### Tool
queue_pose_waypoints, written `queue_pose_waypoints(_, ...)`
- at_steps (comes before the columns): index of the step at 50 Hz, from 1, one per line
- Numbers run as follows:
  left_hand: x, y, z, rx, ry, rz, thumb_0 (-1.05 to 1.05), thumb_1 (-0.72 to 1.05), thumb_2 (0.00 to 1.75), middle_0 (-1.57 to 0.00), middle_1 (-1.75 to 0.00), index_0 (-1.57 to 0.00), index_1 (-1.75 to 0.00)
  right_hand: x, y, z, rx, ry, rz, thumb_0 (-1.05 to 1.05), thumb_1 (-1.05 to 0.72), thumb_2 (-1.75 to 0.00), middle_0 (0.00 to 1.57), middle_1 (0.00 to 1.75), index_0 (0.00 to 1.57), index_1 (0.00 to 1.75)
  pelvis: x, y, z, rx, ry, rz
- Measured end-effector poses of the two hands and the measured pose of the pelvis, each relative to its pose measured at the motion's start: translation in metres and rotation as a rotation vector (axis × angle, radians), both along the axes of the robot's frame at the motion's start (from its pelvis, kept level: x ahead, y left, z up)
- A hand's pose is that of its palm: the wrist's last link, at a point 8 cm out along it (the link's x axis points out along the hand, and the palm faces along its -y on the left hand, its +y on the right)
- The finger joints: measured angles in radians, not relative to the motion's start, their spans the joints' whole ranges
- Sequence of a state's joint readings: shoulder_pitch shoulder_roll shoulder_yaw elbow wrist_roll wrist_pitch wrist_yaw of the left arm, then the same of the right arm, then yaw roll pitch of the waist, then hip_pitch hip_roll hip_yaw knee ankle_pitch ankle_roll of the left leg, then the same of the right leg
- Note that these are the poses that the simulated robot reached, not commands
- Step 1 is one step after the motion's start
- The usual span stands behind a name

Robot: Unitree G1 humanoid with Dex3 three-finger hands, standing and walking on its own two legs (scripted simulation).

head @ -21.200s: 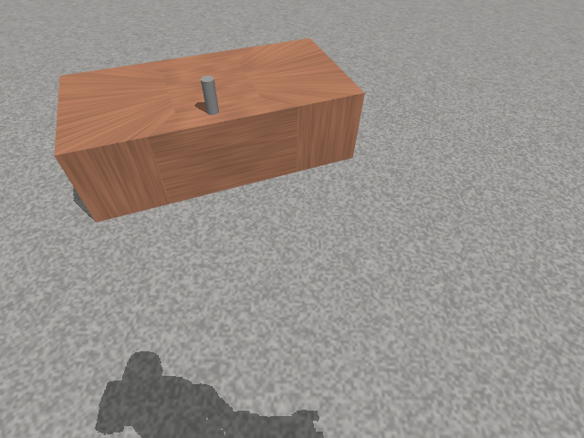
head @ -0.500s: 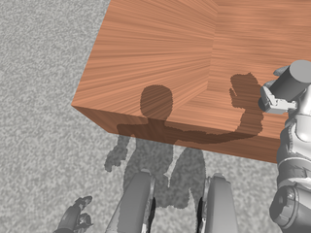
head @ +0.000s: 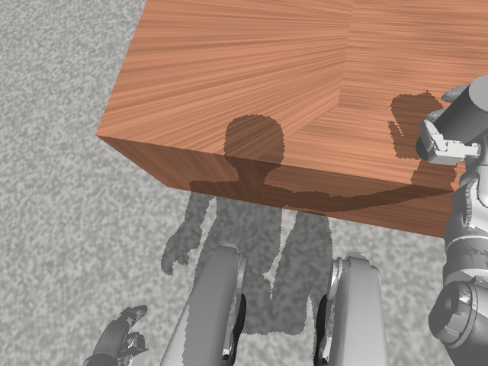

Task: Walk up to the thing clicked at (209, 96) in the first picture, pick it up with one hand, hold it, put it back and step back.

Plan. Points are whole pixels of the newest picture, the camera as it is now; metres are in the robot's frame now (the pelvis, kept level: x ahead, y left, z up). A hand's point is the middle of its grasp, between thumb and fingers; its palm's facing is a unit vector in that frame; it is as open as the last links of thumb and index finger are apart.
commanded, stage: lower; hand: right
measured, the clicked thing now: (458, 125) +0.48 -0.25 -0.01
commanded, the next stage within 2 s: loosen in 0.36 s
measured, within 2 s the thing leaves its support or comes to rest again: rests again in 0.18 s
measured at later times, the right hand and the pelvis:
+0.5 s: hand (444, 126) +0.49 -0.25 -0.04, palm faces +0.26 +0.97 -0.02, open 7.5 cm; pelvis -0.01 +0.01 -0.03, yaw +1 degrees
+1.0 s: hand (448, 122) +0.50 -0.25 -0.03, palm faces +0.26 +0.97 -0.01, open 11.5 cm; pelvis -0.01 +0.01 -0.04, yaw +1 degrees
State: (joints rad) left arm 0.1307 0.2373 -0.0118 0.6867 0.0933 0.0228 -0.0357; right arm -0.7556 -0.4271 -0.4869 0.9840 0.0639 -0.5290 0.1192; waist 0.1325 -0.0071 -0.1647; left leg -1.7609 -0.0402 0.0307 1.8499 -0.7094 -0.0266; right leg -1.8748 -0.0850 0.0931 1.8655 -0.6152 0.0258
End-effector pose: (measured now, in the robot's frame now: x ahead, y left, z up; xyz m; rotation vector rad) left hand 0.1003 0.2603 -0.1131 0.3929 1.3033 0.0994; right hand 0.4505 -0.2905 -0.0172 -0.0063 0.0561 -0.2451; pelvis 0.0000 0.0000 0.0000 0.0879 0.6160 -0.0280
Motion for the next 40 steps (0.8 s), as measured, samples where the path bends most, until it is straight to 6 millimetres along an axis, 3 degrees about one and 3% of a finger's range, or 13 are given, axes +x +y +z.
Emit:
queue_pose_waypoints(13,-0.014,0.006,-0.023,0.001,0.022,0.021,0.00,0.92,0.89,-0.20,-0.29,-0.20,-0.29,0.007,0.000,-0.016,-0.003,0.009,-0.009,0.00,0.17,-1.23,0.85,1.18,0.87,1.19,-0.005,0.003,-0.022,-0.004,0.013,0.008)
queue_pose_waypoints(28,-0.015,0.013,-0.040,0.004,0.023,0.022,0.00,0.93,0.88,-0.20,-0.29,-0.20,-0.29,0.009,-0.004,-0.018,-0.009,-0.031,-0.017,0.00,0.16,-1.21,0.86,1.16,0.88,1.17,-0.008,0.008,-0.037,-0.011,0.010,0.017)
queue_pose_waypoints(40,-0.013,0.017,-0.040,0.012,0.013,0.024,0.00,0.95,0.87,-0.20,-0.30,-0.21,-0.28,0.010,-0.006,-0.015,-0.009,-0.029,-0.014,-0.01,0.18,-0.74,0.98,0.90,0.99,0.90,-0.008,0.008,-0.039,-0.011,0.011,0.018)
